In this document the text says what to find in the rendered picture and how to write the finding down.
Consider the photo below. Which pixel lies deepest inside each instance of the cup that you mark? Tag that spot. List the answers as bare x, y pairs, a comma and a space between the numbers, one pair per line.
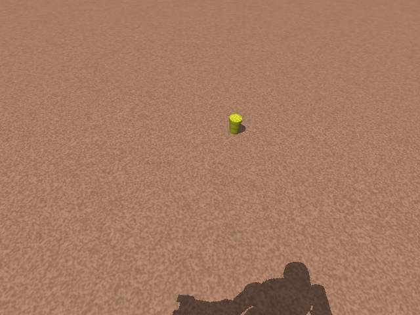
235, 122

